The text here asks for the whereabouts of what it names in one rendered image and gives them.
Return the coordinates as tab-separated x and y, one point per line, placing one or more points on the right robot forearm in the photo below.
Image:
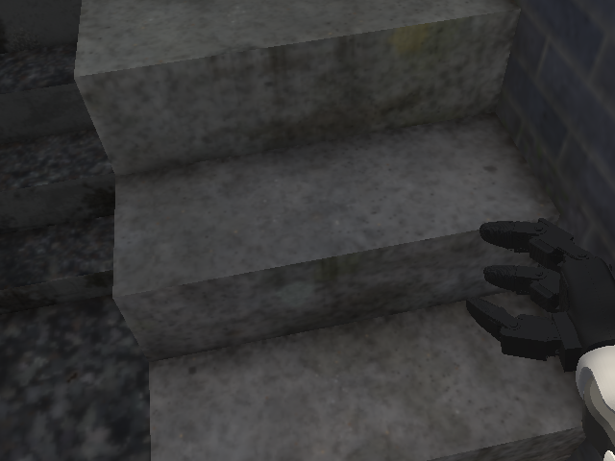
595	378

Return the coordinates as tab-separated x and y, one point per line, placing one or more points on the robot right hand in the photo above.
576	287

